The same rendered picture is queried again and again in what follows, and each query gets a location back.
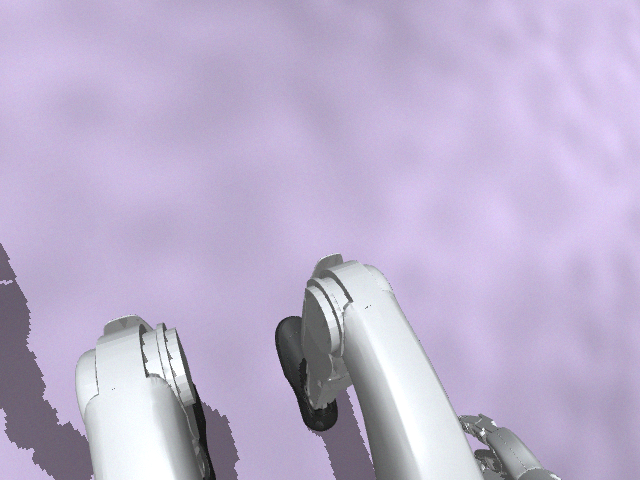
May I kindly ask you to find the right robot hand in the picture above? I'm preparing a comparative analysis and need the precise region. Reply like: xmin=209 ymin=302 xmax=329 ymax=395
xmin=458 ymin=414 xmax=544 ymax=480

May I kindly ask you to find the left robot foot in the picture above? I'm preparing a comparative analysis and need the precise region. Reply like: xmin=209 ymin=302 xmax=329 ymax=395
xmin=192 ymin=383 xmax=216 ymax=480

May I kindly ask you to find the right robot foot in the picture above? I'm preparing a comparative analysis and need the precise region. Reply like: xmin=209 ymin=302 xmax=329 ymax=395
xmin=275 ymin=316 xmax=338 ymax=431

